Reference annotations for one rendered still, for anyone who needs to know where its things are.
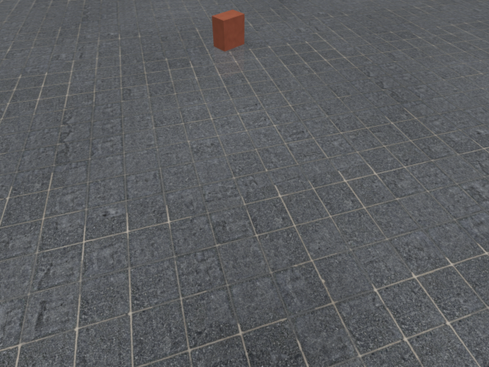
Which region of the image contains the carton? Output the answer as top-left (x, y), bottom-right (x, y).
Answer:
top-left (212, 9), bottom-right (245, 51)

